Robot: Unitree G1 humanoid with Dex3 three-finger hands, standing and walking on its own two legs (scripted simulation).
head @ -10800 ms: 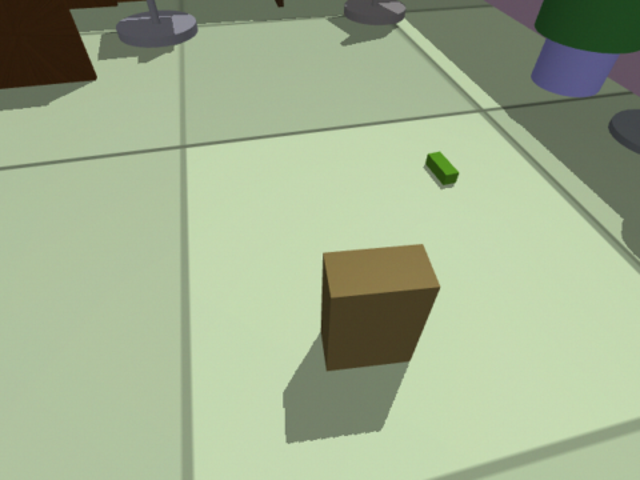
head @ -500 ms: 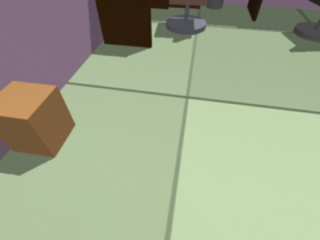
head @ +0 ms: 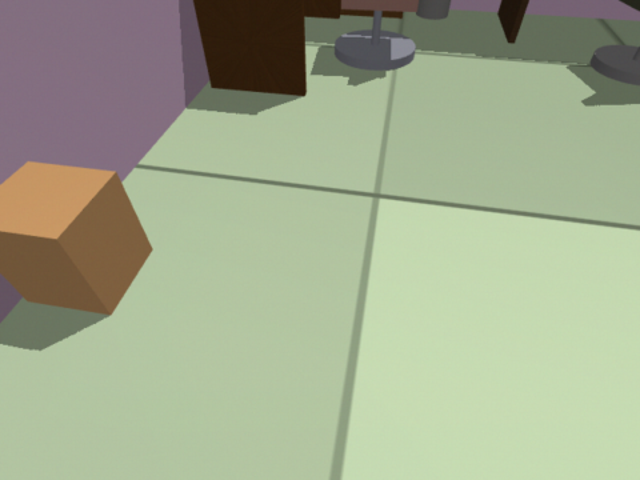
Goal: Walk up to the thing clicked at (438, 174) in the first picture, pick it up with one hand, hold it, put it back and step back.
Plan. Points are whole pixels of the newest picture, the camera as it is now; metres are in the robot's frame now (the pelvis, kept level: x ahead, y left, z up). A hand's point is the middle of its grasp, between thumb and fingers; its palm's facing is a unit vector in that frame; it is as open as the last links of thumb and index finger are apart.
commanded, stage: stand
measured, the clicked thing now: out of the picture +0.74 -1.45 -0.75
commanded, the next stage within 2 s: walk up in 0.60 s
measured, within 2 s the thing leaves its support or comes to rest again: neither
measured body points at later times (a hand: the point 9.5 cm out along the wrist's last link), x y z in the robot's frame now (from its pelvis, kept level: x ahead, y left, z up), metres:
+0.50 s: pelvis +0.00 +0.00 +0.00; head +0.01 +0.00 +0.45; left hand +0.08 +0.31 -0.13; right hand +0.07 -0.30 -0.14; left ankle -0.04 +0.14 -0.75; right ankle +0.04 -0.12 -0.75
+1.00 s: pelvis +0.10 -0.04 -0.01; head +0.10 -0.06 +0.44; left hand +0.16 +0.29 -0.11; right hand +0.14 -0.37 -0.14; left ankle +0.05 +0.09 -0.68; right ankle +0.11 -0.14 -0.75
